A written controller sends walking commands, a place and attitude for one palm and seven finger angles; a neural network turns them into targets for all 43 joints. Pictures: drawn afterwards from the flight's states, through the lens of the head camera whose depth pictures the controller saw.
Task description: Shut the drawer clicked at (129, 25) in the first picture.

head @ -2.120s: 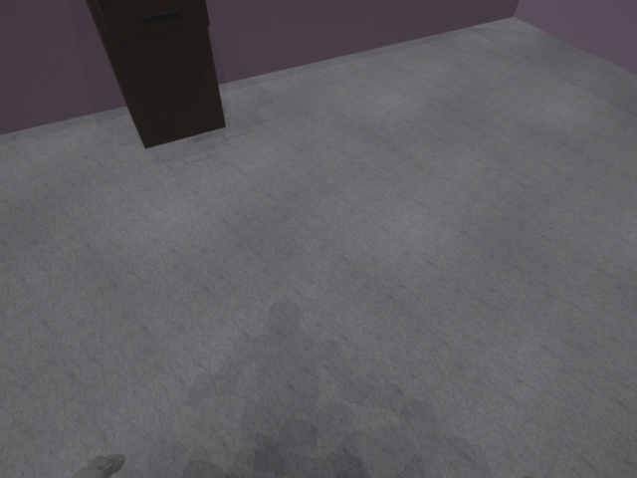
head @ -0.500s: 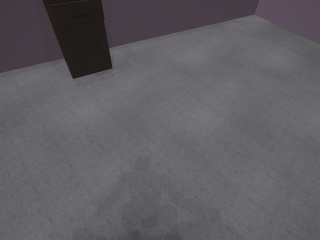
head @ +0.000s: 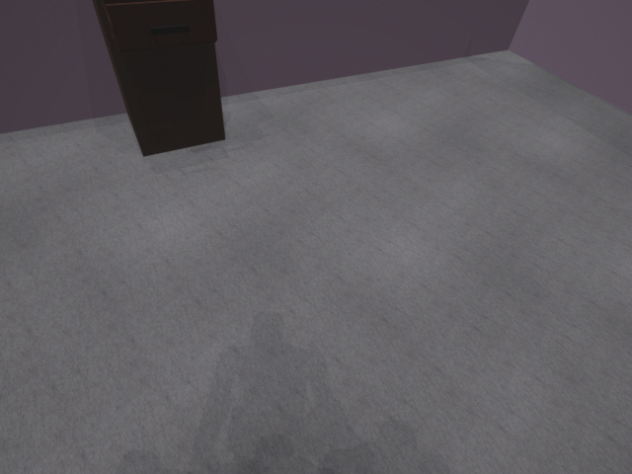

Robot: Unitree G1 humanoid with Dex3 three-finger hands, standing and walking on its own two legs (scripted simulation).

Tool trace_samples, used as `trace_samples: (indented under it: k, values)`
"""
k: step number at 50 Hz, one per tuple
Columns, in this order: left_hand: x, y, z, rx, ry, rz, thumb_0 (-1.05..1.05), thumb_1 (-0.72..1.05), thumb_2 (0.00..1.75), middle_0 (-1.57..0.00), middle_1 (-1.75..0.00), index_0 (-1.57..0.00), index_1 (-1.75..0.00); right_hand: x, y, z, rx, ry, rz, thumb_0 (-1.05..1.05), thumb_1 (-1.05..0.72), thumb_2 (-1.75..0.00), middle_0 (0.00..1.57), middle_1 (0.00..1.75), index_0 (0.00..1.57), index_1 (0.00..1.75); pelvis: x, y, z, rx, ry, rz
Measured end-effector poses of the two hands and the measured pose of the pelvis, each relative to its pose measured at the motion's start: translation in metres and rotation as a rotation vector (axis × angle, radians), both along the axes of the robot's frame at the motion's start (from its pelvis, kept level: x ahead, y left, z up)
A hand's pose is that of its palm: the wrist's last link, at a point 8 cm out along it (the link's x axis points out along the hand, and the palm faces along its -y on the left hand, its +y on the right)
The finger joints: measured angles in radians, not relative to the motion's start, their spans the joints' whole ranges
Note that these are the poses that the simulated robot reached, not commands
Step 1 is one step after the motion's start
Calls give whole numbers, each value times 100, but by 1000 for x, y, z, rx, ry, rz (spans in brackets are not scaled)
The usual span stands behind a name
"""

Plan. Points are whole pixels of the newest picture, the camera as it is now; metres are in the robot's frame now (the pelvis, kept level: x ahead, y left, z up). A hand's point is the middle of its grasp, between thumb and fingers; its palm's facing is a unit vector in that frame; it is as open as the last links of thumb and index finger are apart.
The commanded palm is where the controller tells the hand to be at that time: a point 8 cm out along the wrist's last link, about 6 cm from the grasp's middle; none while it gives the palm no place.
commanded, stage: walk to a spot facing it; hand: left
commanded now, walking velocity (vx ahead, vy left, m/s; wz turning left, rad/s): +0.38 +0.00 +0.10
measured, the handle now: (168, 27) +1.62 +0.64 -0.10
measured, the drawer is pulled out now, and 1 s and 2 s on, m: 0.14 0.14 0.14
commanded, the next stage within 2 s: none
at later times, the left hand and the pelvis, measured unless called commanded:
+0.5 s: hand (232, 374) +0.31 +0.15 -0.17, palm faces +0.05 -0.98 -0.18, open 7.4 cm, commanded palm none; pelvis +0.22 -0.03 -0.01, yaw +3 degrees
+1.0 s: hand (209, 312) +0.42 +0.21 -0.17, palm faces +0.13 -0.98 -0.14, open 7.4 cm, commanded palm none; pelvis +0.44 +0.04 +0.01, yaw +3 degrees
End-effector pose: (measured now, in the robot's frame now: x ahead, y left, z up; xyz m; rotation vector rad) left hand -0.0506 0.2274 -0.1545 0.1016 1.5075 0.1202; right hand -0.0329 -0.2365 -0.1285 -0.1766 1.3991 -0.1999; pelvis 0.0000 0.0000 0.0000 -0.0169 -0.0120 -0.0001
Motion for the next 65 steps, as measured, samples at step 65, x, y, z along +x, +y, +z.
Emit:
trace_samples:
  k: [65]
  values:
    - [738, 7, 23, 98, -379, -68, 1, 91, 89, -19, -30, -19, -30, 524, 23, -26, 129, 233, -88, 1, -91, -90, 20, 30, 20, 30, 596, -8, -12, 36, -10, 32]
